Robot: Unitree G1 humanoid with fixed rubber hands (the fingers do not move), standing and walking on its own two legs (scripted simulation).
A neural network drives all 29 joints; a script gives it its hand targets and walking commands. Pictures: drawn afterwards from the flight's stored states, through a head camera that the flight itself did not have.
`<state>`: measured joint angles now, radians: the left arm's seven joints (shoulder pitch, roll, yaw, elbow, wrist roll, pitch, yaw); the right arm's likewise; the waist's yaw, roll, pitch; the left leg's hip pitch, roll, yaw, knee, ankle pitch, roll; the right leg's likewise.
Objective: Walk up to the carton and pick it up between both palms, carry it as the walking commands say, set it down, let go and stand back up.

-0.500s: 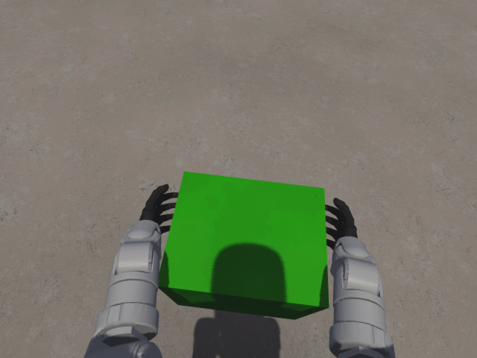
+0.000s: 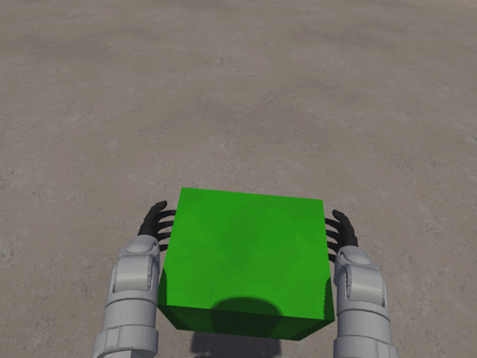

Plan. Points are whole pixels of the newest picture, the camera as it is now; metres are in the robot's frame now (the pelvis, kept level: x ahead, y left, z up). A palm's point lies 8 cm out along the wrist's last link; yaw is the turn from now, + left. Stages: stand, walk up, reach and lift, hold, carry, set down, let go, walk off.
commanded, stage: reach and lift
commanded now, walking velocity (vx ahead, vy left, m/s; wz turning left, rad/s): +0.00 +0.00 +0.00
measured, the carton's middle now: (244, 269) +0.30 -0.01 -0.04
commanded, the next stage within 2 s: hold in 1.26 s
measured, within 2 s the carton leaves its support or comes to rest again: neither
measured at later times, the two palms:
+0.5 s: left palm (142, 248) +0.29 +0.16 +0.04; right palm (340, 252) +0.29 -0.18 +0.04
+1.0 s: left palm (139, 252) +0.28 +0.17 +0.04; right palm (338, 254) +0.28 -0.17 +0.04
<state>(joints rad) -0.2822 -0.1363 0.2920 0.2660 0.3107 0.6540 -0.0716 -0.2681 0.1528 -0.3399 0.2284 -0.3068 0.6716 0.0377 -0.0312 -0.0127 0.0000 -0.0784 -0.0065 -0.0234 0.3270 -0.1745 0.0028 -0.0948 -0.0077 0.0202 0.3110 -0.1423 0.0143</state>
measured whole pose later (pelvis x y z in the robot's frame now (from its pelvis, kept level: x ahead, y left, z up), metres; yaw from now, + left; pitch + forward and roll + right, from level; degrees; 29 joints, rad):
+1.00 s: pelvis +0.00 -0.01 +0.00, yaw +0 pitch -6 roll +0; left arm -0.21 -0.14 0.26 0.15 0.29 0.72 -0.06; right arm -0.21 0.14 -0.27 0.16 -0.29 0.72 0.03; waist 0.01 0.00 0.03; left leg -0.03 0.00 -0.03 0.30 -0.17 -0.01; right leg -0.05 0.00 0.02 0.30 -0.15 0.01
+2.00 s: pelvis +0.00 -0.01 +0.00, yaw +0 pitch -6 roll +0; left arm -0.17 -0.13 0.23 0.13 0.28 0.74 -0.06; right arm -0.17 0.13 -0.24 0.13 -0.28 0.75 0.03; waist 0.00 0.00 0.01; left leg -0.03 0.00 -0.03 0.31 -0.17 -0.01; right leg -0.05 0.00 0.02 0.30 -0.15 0.00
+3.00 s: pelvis -0.05 -0.14 -0.02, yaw +1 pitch +4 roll +0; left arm -0.09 -0.12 0.17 -0.38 0.13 1.19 0.03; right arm -0.12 0.11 -0.17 -0.31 -0.11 1.17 -0.04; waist -0.02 -0.04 -0.12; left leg -0.35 0.04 0.16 0.60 -0.31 0.03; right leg -0.44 0.03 -0.17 0.61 -0.27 -0.06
